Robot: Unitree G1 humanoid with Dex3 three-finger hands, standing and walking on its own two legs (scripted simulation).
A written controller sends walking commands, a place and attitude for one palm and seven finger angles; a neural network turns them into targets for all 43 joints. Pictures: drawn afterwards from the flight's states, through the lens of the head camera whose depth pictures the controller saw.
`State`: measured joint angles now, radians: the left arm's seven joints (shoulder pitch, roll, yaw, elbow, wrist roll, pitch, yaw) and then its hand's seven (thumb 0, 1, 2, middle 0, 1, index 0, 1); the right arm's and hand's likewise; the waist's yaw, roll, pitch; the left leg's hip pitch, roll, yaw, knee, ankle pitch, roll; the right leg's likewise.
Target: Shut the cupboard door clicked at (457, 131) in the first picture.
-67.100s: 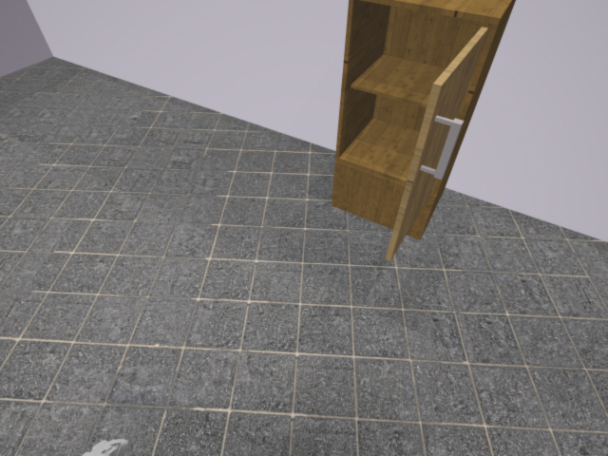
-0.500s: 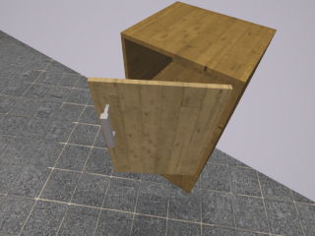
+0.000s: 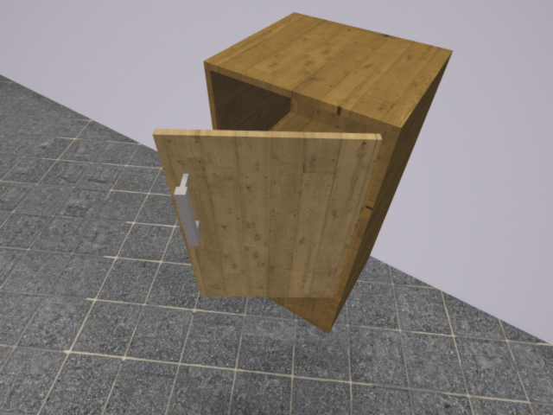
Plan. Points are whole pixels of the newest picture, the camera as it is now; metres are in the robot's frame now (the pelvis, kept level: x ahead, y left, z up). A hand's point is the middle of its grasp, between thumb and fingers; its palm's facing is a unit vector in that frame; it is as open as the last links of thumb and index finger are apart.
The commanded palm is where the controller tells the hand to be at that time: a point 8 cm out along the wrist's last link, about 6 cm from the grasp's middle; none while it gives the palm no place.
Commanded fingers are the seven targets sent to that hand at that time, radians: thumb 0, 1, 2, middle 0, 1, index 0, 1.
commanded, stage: come to a stop and stand still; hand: left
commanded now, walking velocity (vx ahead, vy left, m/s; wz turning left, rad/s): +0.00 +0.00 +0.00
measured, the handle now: (189, 211) +0.50 +0.21 -0.04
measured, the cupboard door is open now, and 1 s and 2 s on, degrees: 32 32 32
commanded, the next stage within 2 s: look again from close up in 0.36 s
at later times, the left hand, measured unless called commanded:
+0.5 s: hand out of the picture -0.07 +0.17 -0.17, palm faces +0.04 -0.99 -0.14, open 7.4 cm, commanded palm none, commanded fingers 0.00 0.90 0.90 -0.20 -0.30 -0.20 -0.30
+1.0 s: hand out of the picture +0.02 +0.21 -0.17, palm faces +0.01 -0.98 -0.20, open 7.4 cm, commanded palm none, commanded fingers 0.00 0.90 0.90 -0.20 -0.30 -0.20 -0.30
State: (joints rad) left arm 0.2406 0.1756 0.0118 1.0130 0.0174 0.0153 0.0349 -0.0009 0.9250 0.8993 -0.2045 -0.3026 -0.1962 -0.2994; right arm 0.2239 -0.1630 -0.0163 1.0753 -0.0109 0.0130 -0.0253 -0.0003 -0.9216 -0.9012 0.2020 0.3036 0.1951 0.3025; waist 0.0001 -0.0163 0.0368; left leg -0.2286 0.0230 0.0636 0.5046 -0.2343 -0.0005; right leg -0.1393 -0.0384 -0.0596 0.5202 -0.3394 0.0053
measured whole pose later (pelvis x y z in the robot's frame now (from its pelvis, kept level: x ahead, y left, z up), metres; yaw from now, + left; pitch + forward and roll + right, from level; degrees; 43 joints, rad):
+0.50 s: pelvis -0.02 +0.02 +0.00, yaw +1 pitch -1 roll -1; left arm 0.38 0.11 -0.02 1.13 0.02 -0.01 0.04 0.00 0.91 0.90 -0.20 -0.30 -0.19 -0.30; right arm 0.31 -0.12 0.01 1.12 -0.01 0.00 -0.02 0.01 -0.91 -0.90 0.20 0.30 0.20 0.30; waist 0.01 0.00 0.05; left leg -0.28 0.02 0.05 0.48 -0.18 0.02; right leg -0.16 -0.04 -0.07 0.44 -0.26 0.03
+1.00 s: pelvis +0.00 +0.03 +0.00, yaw +0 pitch -1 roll +0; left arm 0.27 0.17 -0.01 1.03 0.02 -0.01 0.03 0.00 0.91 0.90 -0.20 -0.30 -0.19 -0.30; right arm 0.26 -0.18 0.00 1.05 -0.01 -0.02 -0.01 0.01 -0.92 -0.90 0.20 0.30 0.20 0.30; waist -0.01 0.00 0.03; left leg -0.27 -0.02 0.08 0.51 -0.23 0.05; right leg -0.17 -0.08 -0.05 0.50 -0.32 0.05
